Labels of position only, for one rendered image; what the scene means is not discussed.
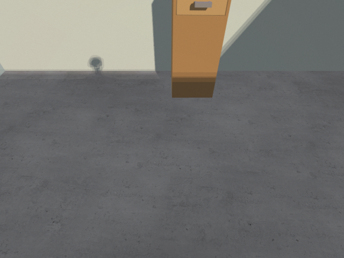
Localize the handle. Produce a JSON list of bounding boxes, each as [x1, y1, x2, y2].
[[195, 1, 212, 8]]

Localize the cabinet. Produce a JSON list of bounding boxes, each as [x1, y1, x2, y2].
[[171, 0, 231, 98]]

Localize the drawer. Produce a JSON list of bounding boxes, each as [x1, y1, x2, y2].
[[176, 0, 227, 15]]

